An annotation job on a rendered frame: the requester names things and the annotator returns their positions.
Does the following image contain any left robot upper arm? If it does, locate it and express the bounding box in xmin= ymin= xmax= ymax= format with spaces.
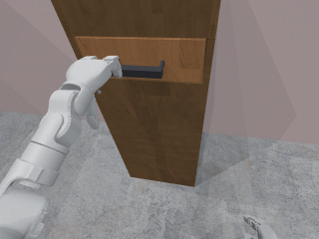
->
xmin=0 ymin=185 xmax=50 ymax=239

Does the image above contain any left robot forearm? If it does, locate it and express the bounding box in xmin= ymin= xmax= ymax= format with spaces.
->
xmin=0 ymin=80 xmax=93 ymax=199

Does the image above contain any robot right hand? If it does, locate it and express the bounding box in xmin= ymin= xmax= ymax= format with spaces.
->
xmin=242 ymin=215 xmax=278 ymax=239

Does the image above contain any robot left hand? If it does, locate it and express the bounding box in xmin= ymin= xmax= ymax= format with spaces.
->
xmin=66 ymin=56 xmax=123 ymax=129

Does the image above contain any handle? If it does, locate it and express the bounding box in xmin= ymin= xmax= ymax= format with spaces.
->
xmin=112 ymin=59 xmax=164 ymax=79

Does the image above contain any drawer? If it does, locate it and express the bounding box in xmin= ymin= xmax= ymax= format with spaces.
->
xmin=75 ymin=36 xmax=206 ymax=83

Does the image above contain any cabinet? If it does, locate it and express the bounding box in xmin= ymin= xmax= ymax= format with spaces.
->
xmin=51 ymin=0 xmax=221 ymax=187

